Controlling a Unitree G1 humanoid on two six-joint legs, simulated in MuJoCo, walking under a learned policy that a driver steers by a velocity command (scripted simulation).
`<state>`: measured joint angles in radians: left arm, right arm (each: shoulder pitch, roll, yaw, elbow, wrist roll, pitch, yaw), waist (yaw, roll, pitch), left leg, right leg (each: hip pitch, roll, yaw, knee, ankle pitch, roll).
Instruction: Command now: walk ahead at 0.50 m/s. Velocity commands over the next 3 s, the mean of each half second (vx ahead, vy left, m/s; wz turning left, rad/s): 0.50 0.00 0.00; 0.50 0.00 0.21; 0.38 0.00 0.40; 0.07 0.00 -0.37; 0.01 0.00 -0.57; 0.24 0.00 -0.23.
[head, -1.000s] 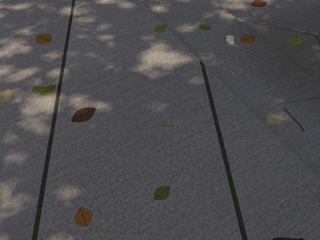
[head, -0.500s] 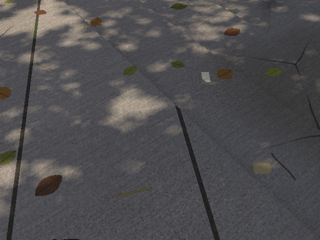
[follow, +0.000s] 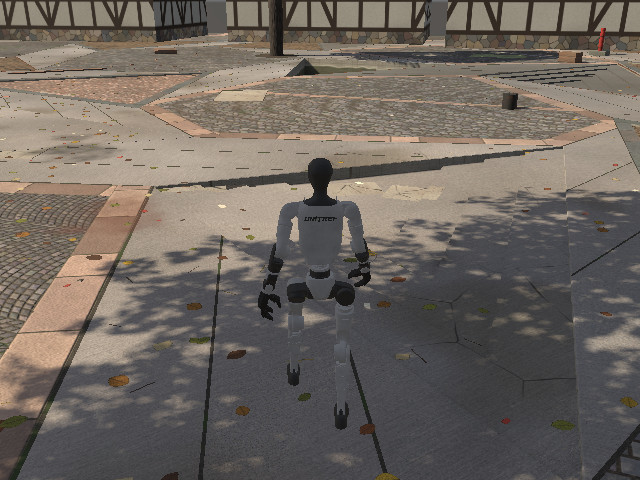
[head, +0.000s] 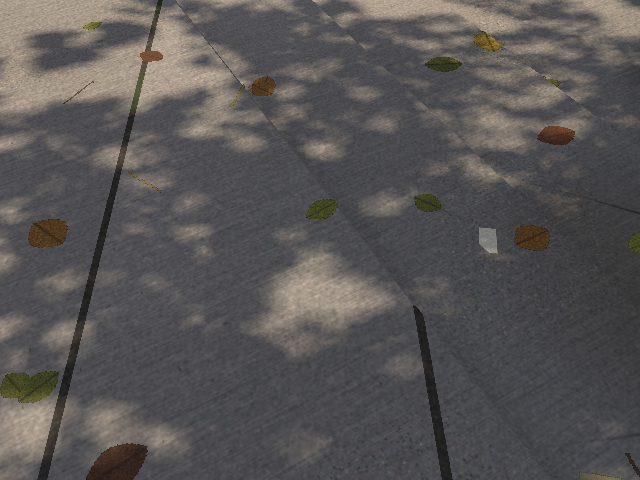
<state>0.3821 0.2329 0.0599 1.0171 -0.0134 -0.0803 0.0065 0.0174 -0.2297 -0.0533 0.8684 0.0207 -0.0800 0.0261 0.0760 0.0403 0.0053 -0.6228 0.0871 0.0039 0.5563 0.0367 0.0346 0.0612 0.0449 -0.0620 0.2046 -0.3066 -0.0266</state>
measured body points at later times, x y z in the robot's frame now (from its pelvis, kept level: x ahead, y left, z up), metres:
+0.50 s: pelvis +0.28 +0.04 +0.01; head +0.30 +0.04 +0.46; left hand +0.47 +0.28 -0.10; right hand +0.26 -0.23 -0.13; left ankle +0.19 +0.13 -0.74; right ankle +0.48 -0.13 -0.69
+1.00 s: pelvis +0.56 -0.02 +0.01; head +0.57 -0.01 +0.46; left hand +0.54 +0.25 -0.13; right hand +0.73 -0.26 -0.11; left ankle +0.71 +0.18 -0.67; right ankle +0.51 -0.11 -0.74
